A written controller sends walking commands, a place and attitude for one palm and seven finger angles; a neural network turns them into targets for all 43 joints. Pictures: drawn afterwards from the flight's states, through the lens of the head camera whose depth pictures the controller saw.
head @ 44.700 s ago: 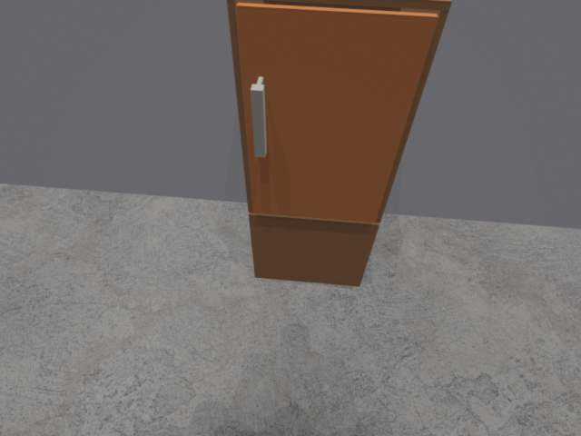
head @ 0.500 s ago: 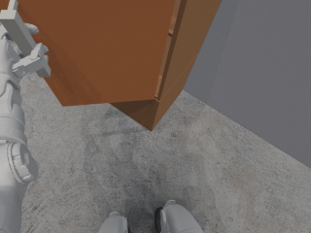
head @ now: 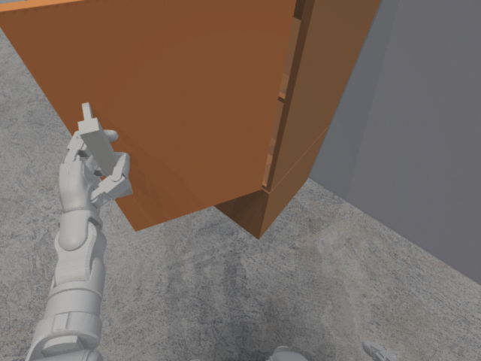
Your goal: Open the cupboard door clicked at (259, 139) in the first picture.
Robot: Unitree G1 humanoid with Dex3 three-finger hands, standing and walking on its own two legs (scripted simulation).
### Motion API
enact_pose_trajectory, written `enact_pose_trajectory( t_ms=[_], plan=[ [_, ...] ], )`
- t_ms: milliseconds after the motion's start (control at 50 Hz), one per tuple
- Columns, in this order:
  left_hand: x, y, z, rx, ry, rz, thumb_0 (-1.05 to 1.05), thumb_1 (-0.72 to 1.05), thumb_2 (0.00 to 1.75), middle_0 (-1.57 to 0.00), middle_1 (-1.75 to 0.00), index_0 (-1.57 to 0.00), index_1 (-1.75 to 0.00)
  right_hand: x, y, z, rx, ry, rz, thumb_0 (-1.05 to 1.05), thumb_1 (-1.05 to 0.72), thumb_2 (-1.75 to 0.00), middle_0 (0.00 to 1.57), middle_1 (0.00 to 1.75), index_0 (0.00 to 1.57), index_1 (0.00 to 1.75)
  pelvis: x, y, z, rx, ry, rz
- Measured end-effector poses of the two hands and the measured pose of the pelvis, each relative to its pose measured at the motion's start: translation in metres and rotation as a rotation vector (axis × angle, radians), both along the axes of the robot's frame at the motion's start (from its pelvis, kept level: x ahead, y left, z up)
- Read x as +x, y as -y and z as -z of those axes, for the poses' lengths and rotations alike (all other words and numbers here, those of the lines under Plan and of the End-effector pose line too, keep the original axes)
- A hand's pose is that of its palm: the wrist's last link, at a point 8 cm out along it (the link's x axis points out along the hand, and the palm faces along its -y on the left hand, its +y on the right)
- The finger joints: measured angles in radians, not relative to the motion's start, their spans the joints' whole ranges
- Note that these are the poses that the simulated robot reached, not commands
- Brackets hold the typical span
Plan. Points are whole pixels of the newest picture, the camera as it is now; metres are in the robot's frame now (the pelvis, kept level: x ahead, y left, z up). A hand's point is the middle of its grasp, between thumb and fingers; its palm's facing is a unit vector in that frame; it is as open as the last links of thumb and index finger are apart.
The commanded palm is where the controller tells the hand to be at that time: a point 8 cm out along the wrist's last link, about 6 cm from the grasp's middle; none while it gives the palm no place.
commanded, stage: pull the door open along its arc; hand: left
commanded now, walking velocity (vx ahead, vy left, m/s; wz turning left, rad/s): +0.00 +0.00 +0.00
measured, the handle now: (107, 153) +0.45 +0.23 +0.06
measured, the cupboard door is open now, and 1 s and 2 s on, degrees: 61 90 91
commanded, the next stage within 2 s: open thumb and fingers to let go in 0.50 s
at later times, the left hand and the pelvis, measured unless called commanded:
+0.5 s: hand (178, 232) +0.30 +0.09 +0.07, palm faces +0.47 -0.88 +0.00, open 6.6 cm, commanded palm +0.23 +0.12 +0.06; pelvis -0.01 -0.04 +0.01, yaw +4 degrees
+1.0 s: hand (195, 243) +0.28 +0.07 +0.07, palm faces +0.47 -0.88 -0.01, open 10.3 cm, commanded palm +0.24 +0.11 +0.06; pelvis -0.03 -0.05 +0.00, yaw +5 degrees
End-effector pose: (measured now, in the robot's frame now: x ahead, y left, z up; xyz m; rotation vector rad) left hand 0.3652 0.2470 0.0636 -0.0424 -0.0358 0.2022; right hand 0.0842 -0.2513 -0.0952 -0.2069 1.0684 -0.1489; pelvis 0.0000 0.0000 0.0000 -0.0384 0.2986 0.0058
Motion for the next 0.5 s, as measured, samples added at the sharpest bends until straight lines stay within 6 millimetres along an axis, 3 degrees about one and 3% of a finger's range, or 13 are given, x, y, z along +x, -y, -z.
enact_pose_trajectory(
  t_ms=[100,200,320,500],
  plan=[
    [-0.03,0.027,-0.001,-0.007,0.001,-0.163,0.0,0.64,0.76,-0.3,-1.32,-0.32,-1.26,0.041,-0.011,0.001,0.033,0.091,-0.081,0.01,-0.9,-0.9,0.2,0.3,0.2,0.3,-0.002,0.004,0.0,0.011,0.028,-0.014],
    [-0.056,0.052,-0.003,0.014,-0.018,-0.252,0.0,0.64,0.75,-0.3,-1.3,-0.3,-1.28,0.064,-0.022,0.0,0.06,0.142,-0.137,0.01,-0.9,-0.9,0.2,0.3,0.2,0.3,-0.003,0.012,-0.001,0.021,0.062,-0.031],
    [-0.082,0.079,-0.005,0.029,-0.033,-0.291,0.01,0.63,0.74,-0.3,-1.3,-0.29,-1.3,0.073,-0.025,-0.002,0.07,0.168,-0.174,0.01,-0.9,-0.9,0.2,0.3,0.2,0.3,-0.004,0.023,-0.004,0.031,0.098,-0.05],
    [-0.111,0.116,-0.006,0.026,-0.053,-0.283,0.01,0.64,0.74,-0.28,-1.31,-0.29,-1.32,0.071,-0.007,-0.003,0.055,0.184,-0.189,0.01,-0.9,-0.9,0.2,0.3,0.2,0.3,-0.005,0.037,-0.005,0.044,0.131,-0.063]
  ],
)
